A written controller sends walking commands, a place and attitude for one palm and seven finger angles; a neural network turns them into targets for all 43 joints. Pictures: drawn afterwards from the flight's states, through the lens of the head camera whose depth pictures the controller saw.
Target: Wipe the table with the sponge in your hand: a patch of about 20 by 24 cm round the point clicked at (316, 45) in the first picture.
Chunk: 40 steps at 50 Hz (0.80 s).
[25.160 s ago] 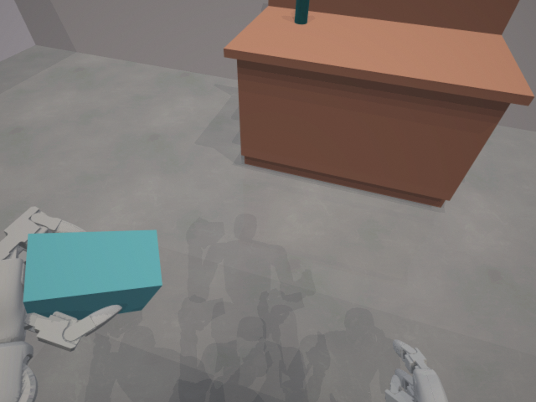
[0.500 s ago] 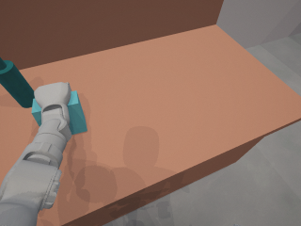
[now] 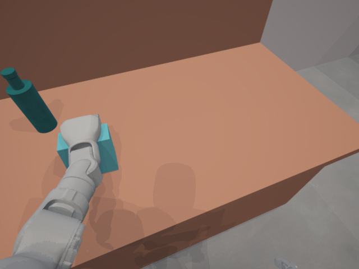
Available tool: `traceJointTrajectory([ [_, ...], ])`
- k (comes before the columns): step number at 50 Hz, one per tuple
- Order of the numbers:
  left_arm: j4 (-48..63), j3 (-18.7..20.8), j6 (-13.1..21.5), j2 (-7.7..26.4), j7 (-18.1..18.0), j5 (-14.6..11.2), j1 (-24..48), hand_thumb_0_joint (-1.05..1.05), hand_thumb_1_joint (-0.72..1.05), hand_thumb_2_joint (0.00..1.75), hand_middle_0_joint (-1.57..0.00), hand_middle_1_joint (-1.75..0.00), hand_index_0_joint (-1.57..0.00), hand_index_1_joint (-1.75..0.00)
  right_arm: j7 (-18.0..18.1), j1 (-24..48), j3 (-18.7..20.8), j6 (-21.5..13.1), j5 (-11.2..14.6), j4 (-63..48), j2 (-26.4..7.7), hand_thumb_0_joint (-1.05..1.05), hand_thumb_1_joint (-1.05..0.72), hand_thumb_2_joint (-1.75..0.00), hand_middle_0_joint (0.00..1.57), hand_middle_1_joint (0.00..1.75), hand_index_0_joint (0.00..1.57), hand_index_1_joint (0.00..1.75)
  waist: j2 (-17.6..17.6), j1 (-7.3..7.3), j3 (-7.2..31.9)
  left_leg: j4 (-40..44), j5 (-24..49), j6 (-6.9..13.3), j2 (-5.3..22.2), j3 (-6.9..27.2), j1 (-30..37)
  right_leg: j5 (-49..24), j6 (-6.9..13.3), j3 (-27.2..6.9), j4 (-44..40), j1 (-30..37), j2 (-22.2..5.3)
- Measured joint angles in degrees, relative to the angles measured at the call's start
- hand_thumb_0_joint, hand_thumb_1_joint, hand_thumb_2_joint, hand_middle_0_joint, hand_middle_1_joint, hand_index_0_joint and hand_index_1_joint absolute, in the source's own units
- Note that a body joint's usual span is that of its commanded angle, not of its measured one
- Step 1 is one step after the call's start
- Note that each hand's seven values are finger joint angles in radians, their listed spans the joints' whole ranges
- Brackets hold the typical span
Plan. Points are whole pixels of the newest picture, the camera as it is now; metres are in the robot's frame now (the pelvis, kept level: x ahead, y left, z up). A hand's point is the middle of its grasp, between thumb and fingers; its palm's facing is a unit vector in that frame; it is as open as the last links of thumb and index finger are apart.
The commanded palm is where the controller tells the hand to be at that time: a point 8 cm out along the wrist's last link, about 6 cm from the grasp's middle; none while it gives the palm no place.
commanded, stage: wipe back along the middle lane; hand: left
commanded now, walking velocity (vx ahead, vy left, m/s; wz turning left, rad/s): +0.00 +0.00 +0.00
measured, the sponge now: (92, 157) +0.40 +0.26 -0.03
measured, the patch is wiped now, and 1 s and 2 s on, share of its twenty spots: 0.40 0.65 0.85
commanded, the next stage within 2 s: slide across to the third lane in 1.18 s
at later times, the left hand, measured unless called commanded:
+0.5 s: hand (93, 159) +0.36 +0.23 +0.02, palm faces -0.03 -0.02 -1.00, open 10.6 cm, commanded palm +0.31 +0.21 +0.05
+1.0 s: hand (99, 179) +0.31 +0.20 +0.02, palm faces -0.01 -0.03 -1.00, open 10.6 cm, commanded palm +0.26 +0.18 +0.05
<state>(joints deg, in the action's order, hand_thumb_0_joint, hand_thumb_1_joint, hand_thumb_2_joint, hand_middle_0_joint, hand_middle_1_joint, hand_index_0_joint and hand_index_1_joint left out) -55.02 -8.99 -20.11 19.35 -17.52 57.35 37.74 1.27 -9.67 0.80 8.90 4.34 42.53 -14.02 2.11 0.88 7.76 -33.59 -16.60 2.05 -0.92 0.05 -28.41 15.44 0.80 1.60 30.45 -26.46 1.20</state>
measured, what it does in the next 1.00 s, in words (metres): stands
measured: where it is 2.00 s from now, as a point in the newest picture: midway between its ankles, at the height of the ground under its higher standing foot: outside the picture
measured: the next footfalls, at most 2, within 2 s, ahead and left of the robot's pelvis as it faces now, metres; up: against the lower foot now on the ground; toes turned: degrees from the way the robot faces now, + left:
none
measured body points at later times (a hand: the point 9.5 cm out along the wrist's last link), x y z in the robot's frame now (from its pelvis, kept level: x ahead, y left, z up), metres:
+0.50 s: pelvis +0.00 +0.00 +0.00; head +0.01 -0.01 +0.45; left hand +0.36 +0.23 +0.08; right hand +0.17 -0.24 -0.11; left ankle -0.01 +0.09 -0.73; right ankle -0.01 -0.12 -0.73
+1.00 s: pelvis -0.01 -0.01 +0.00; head -0.02 -0.04 +0.45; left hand +0.30 +0.20 +0.07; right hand +0.21 -0.23 -0.09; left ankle -0.01 +0.09 -0.73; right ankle -0.01 -0.12 -0.73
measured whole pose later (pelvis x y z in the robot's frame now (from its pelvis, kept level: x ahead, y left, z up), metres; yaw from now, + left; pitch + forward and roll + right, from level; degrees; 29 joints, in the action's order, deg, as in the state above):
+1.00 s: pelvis -0.01 -0.01 +0.00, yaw +0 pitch +5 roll +0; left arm -26.3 -19.2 -30.5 13.1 -16.3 57.7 14.8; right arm 0.3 -3.2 -1.0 10.8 5.5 37.8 -13.9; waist 3.1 -4.1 7.1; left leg -32.9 -16.6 1.1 -1.1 0.1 -20.9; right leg 17.0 1.8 1.6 32.6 -20.3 1.0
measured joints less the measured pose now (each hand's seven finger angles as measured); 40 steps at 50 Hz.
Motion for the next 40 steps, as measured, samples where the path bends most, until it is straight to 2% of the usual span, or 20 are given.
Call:
traceJointTrajectory([
  [13, 6.2, -2.5, -3.2, -2.2, -0.8, -0.5, -5.2, 0.01, -0.53, 1.03, -0.64, -1.32, -0.67, -1.32, 0.0, 0.9, -0.3, 1.1, 0.3, -1.1, 0.2, 0.01, -0.91, -0.89, 0.20, 0.30, 0.20, 0.29, 0.3, -1.19, 0.4, 0.1, -0.1, 0.0, -0.1, -0.1, 1.5, 0.3, 0.0, -0.1, 0.2, 1.3, -0.1],
  [19, 10.0, -3.6, -5.2, -3.0, -0.1, -0.6, -7.8, 0.01, -0.52, 1.03, -0.64, -1.32, -0.67, -1.32, 0.0, 1.6, -0.4, 1.4, 0.5, -1.5, 0.2, 0.01, -0.91, -0.89, 0.20, 0.30, 0.20, 0.29, 0.3, -1.66, 0.2, 0.7, -0.1, -0.1, -0.2, -0.2, 2.8, 0.4, 0.1, -0.2, 0.0, 2.5, -0.2],
  [28, 19.7, -6.0, -7.6, -4.7, -0.2, -0.6, -15.7, 0.01, -0.52, 1.03, -0.64, -1.33, -0.67, -1.32, -0.8, 3.4, -0.7, 1.5, 0.8, -2.7, -0.2, 0.01, -0.91, -0.89, 0.20, 0.30, 0.20, 0.29, 0.6, -3.03, 0.5, 0.9, -0.4, -0.1, -0.3, -0.4, 5.2, 0.9, 0.2, -0.4, 0.3, 4.5, -0.2],
  [34, 22.0, -7.8, -9.8, -5.5, 0.7, -0.4, -17.2, 0.01, -0.52, 1.03, -0.63, -1.33, -0.66, -1.33, -0.3, 5.6, -1.4, 1.6, 1.1, -3.7, 0.0, 0.01, -0.91, -0.89, 0.20, 0.30, 0.20, 0.29, 0.5, -3.67, -0.2, 1.1, -0.2, -0.3, -0.4, -0.1, 6.4, 1.1, 0.3, -0.2, 0.7, 5.6, -0.4],
  [40, 23.4, -8.2, -9.6, -5.7, 1.7, -0.2, -18.3, 0.00, -0.52, 1.03, -0.63, -1.33, -0.66, -1.33, -0.3, 6.7, -1.8, 1.4, 1.1, -4.8, 0.3, 0.01, -0.91, -0.89, 0.20, 0.30, 0.20, 0.29, 0.6, -4.12, -0.4, 1.1, 0.0, -0.5, -0.4, 0.0, 6.7, 1.1, 0.6, -0.1, 1.1, 5.7, -0.3],
])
